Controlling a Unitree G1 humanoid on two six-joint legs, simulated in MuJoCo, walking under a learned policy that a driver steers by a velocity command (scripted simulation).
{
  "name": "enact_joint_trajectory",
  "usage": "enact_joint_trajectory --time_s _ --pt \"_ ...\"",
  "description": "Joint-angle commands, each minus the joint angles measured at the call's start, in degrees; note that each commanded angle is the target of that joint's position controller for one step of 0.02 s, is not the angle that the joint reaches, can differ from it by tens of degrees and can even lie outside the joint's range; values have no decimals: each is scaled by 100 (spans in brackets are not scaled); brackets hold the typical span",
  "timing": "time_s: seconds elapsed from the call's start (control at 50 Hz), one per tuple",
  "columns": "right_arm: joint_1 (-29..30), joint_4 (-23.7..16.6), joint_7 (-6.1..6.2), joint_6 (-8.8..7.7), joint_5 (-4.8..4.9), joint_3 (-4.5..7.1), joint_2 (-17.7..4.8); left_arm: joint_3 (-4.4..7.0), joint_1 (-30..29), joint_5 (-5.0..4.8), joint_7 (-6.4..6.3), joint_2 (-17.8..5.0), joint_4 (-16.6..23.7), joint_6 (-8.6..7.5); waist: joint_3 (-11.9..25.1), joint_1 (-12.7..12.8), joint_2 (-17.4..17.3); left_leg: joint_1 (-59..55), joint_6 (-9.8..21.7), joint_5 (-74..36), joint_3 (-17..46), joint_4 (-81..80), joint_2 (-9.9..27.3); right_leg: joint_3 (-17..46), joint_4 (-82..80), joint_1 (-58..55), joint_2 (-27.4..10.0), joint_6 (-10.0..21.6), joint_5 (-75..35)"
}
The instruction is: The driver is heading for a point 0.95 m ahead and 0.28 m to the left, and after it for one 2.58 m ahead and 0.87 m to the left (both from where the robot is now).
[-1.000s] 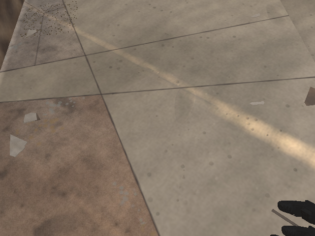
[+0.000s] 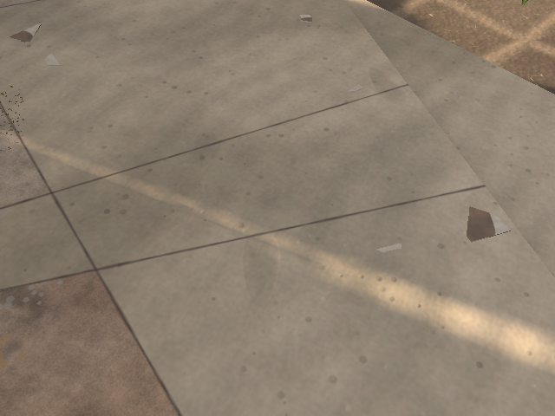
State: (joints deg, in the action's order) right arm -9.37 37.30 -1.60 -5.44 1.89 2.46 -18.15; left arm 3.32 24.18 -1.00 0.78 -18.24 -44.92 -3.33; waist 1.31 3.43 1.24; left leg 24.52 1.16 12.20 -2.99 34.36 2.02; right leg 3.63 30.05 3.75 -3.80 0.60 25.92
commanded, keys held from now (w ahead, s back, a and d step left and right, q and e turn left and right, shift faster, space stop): w+shift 0.54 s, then w+q+shift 0.46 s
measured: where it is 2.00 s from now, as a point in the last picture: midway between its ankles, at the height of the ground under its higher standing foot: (177, 118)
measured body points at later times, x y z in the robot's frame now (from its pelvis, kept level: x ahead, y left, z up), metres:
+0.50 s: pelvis +0.36 +0.02 -0.03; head +0.40 +0.03 +0.42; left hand +0.63 +0.24 -0.08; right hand +0.28 -0.24 -0.15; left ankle +0.06 +0.12 -0.71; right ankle +0.55 -0.06 -0.73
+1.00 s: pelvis +0.82 +0.09 -0.03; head +0.83 +0.11 +0.42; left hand +0.78 +0.36 -0.17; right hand +1.07 -0.11 -0.11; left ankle +0.97 +0.18 -0.73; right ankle +0.57 -0.08 -0.67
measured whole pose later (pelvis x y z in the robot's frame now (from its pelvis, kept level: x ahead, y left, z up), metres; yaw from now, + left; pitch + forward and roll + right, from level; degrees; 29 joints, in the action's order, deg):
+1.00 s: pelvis +0.82 +0.09 -0.03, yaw +18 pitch -1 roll -2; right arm -8.3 37.5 -3.7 -2.7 2.7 2.5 -16.3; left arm 2.5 20.9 0.7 -0.9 -15.7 -48.5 -3.8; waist -2.6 -0.8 -0.7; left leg 33.9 9.3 7.9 -5.9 40.3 -2.2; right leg -13.9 39.6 -11.5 -1.3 -1.2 20.9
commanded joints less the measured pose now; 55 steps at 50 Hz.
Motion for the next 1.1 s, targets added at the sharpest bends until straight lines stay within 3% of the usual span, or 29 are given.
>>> enact_joint_trajectory --time_s 0.02,0.04,0.08,0.12,0.18,0.24,0.34,0.42,0.46,0.48,0.5,0.52,0.54,0.56,0.6,0.62,0.66,0.74,0.82,0.88,0.92,0.96,0.98,1.0,1.02,1.04,1.06,1.08,1.1 --pt "-2673 207 2 -74 -193 389 -1364 -135 -631 -81 -45 41 936 -326 1121 -1298 -2129 -4204 1218 4139 4949 -2206 1865 343 4236 4320 634 332 306" --pt "-2105 124 -18 -103 -183 258 -1009 -15 -900 -287 1 -390 974 -383 397 -1050 -1354 -3806 1109 4059 4693 -2240 2031 428 4795 5071 246 442 -135" --pt "-1644 40 -39 -70 -208 175 -775 -59 -1176 -122 38 -332 941 -402 -87 -782 -500 -2896 1088 2666 3367 -2106 1628 170 4504 5026 -250 495 -1003" --pt "-1238 -3 -54 -72 -256 83 -533 -35 -1007 -58 67 -243 848 -292 -364 -400 -722 -1948 1039 2091 2644 -2396 1203 169 4073 4489 -486 373 -1537" --pt "-1301 127 -24 -164 -194 76 -486 -58 -1130 -34 27 -124 809 -122 -673 -287 -542 -1657 1094 1220 1978 -2766 1012 87 3693 4738 -481 151 -2232" --pt "-1588 349 68 -152 -174 28 -361 -70 -1786 26 27 -120 979 -180 -919 -451 -394 -1671 1009 143 1283 -3022 839 -144 2668 4863 -371 -23 -3062" --pt "-2233 809 194 -100 -88 -37 -345 -181 -2976 -46 289 134 1294 -390 -1167 -805 -321 -2095 816 -1143 520 -3388 782 -595 701 3994 -11 124 -4070" --pt "-2234 1015 237 41 -106 21 -674 -107 -3313 -100 435 -61 1535 -443 -931 -613 -724 -3298 723 -3991 318 -2715 1077 -872 -135 3443 475 408 -3351" --pt "-2257 1135 280 161 -282 67 -868 43 -2635 -141 342 -422 1498 -344 -235 -91 -1238 -3915 671 -6757 323 -1468 1215 -1055 86 2596 844 632 -2460" --pt "-2107 1147 295 256 -357 88 -940 167 -1543 -173 246 -674 1235 -264 396 468 -1364 -3763 633 -7612 262 -210 1236 -1077 140 1400 916 807 -2297" --pt "-1737 996 332 293 -388 45 -881 251 -12 -139 136 -886 842 -173 1166 1198 -1181 -2175 524 -6624 250 1641 1129 -431 491 -935 313 1019 -2067" --pt "-2714 792 181 126 -343 -261 336 397 662 51 129 -1449 652 -234 2437 421 857 913 179 -1337 656 4499 -133 3030 398 -3955 -1503 2213 464" --pt "-2377 905 119 -137 -57 -233 -90 304 1020 27 99 -855 432 -264 3164 759 1030 1432 378 1295 1489 4946 -483 4714 -961 -4150 -1661 2065 2031" --pt "-1297 532 114 -227 274 -81 -496 206 554 90 40 -567 391 -266 1622 729 1061 2043 504 1119 1263 5123 -128 3791 -1346 -3157 -1512 1614 1511" --pt "-625 325 114 -257 164 -123 -298 133 -288 201 63 -309 381 -332 259 201 -298 1850 499 533 1102 4513 357 2281 -1656 -915 -1211 1325 10" --pt "-869 384 99 -134 134 -77 -245 66 -585 296 86 -74 365 -390 10 -185 -151 1444 459 238 1162 4307 598 1700 -1816 -120 -1011 1217 -232" --pt "-1287 547 101 153 121 -84 -11 52 -956 151 129 52 267 -447 -267 -537 232 1094 293 224 1142 4123 837 943 -2186 780 -919 1128 -532" --pt "-562 278 182 326 24 -71 9 93 -1153 186 88 -142 136 -535 -1033 -570 179 1556 36 -925 960 3266 814 -679 -2596 1642 -534 821 -1949" --pt "225 65 3 155 -33 -81 61 74 -673 183 -47 -340 29 -583 -1061 -209 -315 1367 218 -2703 291 1609 524 -1495 -2701 958 -402 573 -2704" --pt "788 -252 -241 62 28 -49 -5 119 -390 162 -131 -700 -54 -429 -1083 -120 -140 1373 482 -2707 -169 500 195 -1720 -2356 -329 -678 269 -4526" --pt "514 -321 -314 84 84 113 -346 201 -400 209 -238 -1034 26 -218 -582 -424 283 919 616 -1933 -696 486 -349 -1800 -1394 -1222 -801 132 -7544" --pt "-1298 -4 -256 271 129 392 -890 293 -892 193 -270 -1323 223 -22 325 -1473 729 -927 904 -875 -657 917 -630 -1713 840 -1039 -1008 241 -9308" --pt "-2635 356 -146 387 96 602 -1280 283 -1234 119 -239 -1245 346 -44 824 -2097 485 -2852 1072 -833 -166 589 -604 -1643 2674 62 -772 223 -8459" --pt "-2669 440 -44 530 67 696 -1621 22 -1232 141 -119 -237 535 -296 464 -1700 -1877 -3939 1574 -1056 1062 385 -51 -1502 5703 2167 599 -68 -1557" --pt "-1980 85 -61 317 -162 506 -1410 -214 -277 -65 17 235 969 -598 1688 -600 -2538 -5106 2904 2130 5158 -1236 1194 170 6973 4192 1145 -62 573" --pt "-1995 -82 -66 213 -192 433 -826 -139 -1088 -116 54 -422 1039 -772 1577 -1101 -1152 -4779 2373 3038 5537 -2034 1170 706 6429 4206 718 338 -58" --pt "-1900 18 -120 90 -236 384 -675 -105 -1665 -193 36 -445 1268 -794 550 -865 -177 -3750 2010 2673 5165 -2300 1034 568 5699 4247 567 455 -354" --pt "-1548 -28 -162 -20 -195 360 -595 -128 -1594 -68 -28 -336 1221 -755 320 -485 477 -2997 1913 2144 4765 -2180 908 628 5098 3944 287 430 -577" --pt "-1145 -114 -135 -47 -164 362 -618 -110 -1487 71 -55 -314 1160 -697 50 -257 535 -2200 1902 1544 4295 -2121 613 651 4662 3535 164 307 -709"
Keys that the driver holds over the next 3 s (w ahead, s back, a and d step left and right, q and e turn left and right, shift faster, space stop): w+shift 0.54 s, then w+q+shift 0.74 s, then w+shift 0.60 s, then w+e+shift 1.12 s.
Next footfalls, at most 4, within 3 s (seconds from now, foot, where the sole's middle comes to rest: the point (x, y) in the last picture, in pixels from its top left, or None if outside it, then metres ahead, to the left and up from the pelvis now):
0.50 right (326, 382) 0.59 -0.07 -0.76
0.98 left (239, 238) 1.01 0.19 -0.76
1.42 right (245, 139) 1.45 0.22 -0.76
1.92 left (116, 103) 1.61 0.71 -0.76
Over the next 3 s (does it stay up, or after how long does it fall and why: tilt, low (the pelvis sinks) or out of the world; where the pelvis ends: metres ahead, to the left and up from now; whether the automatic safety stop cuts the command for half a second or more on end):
stays up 2.35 0.98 0.01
